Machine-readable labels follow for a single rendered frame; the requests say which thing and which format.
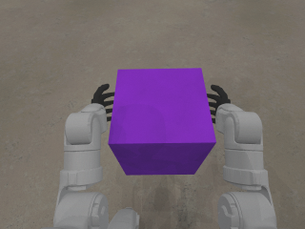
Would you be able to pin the carton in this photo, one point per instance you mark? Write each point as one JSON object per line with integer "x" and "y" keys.
{"x": 161, "y": 121}

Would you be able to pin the left robot upper arm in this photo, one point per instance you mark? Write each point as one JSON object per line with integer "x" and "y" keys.
{"x": 82, "y": 210}

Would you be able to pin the robot right forearm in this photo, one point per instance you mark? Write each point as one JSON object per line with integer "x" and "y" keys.
{"x": 243, "y": 141}

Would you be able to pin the left robot thigh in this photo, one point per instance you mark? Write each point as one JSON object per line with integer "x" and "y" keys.
{"x": 125, "y": 219}

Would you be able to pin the left robot hand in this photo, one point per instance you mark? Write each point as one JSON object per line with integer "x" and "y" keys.
{"x": 99, "y": 98}

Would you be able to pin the right robot upper arm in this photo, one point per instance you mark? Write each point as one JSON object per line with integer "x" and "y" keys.
{"x": 245, "y": 210}

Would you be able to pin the right robot hand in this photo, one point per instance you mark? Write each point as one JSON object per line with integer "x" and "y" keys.
{"x": 220, "y": 99}

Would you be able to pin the robot left forearm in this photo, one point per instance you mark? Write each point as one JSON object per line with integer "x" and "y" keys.
{"x": 82, "y": 145}

